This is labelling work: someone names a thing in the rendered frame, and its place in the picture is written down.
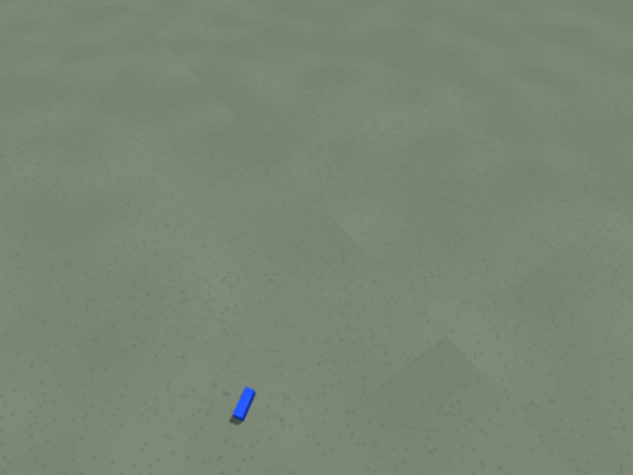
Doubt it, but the small box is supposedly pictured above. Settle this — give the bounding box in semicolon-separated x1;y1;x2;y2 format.
233;387;255;422

